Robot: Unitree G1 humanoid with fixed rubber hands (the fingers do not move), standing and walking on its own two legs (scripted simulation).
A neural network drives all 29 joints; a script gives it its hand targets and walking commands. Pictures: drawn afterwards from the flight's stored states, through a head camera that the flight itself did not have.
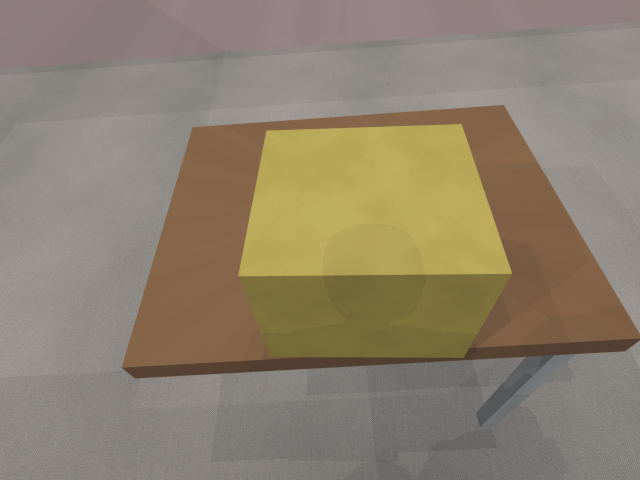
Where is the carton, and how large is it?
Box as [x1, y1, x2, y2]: [238, 124, 511, 357]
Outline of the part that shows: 461,124 266,131 238,276 271,356 463,357 509,278 511,272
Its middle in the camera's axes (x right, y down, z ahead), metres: +0.07 +0.01 +0.60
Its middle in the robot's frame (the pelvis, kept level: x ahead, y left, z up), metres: +0.44 -0.06 +0.00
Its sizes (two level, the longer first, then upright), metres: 0.298 0.271 0.230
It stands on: a table, 0.66 m high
